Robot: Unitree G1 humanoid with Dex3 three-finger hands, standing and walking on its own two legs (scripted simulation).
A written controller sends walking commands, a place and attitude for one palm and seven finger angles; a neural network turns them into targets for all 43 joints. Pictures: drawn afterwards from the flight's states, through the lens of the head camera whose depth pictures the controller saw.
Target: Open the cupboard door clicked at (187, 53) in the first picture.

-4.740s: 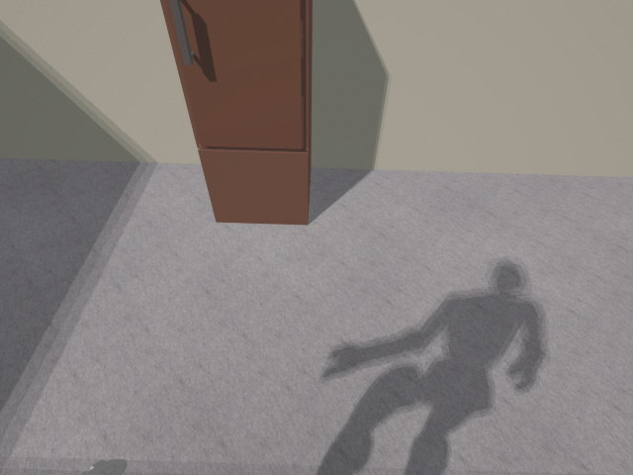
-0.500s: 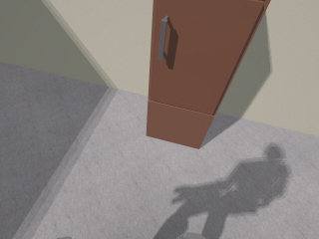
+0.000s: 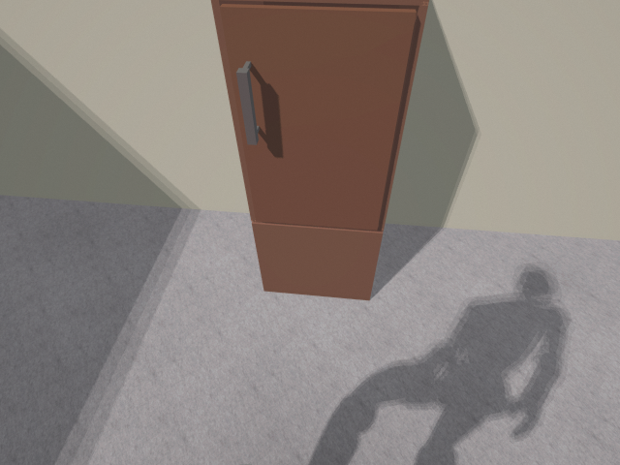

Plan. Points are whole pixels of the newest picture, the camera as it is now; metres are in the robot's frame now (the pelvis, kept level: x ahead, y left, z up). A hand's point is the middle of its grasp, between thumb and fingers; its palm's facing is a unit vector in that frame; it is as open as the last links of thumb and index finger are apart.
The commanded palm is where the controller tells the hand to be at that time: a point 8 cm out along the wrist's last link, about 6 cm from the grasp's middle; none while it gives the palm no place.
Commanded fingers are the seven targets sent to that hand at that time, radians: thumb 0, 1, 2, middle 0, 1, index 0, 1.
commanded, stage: take the last steps up to it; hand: left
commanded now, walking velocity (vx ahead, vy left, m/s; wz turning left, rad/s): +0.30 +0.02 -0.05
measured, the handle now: (250, 104) +0.81 +0.18 +0.05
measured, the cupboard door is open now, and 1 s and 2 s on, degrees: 0 0 0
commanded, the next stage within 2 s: come to a stop and stand still in 0.62 s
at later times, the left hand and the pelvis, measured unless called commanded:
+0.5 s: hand (196, 436) +0.20 +0.20 -0.17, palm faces -0.03 -0.98 -0.22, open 7.3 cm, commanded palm none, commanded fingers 0.00 0.90 0.90 -0.20 -0.30 -0.20 -0.30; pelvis +0.14 +0.01 -0.01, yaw -3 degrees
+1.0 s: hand (227, 404) +0.26 +0.16 -0.20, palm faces +0.05 -0.99 -0.15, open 7.3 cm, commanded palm none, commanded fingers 0.00 0.90 0.90 -0.20 -0.30 -0.20 -0.30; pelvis +0.26 +0.00 -0.01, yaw -2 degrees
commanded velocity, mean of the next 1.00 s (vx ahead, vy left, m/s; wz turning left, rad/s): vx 0.08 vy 0.00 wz -0.01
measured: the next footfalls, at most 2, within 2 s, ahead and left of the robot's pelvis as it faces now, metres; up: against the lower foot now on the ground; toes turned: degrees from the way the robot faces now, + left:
left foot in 0.14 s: +0.11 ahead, +0.14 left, +0.00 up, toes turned +8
right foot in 0.54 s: +0.26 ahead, -0.12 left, +0.00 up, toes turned -11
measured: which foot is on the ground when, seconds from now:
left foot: up 0.00-0.12, down 0.14-0.54, up 0.56-0.90, down 0.92-1.00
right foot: down 0.00-0.14, up 0.16-0.52, down 0.54-0.96, up 0.98-1.00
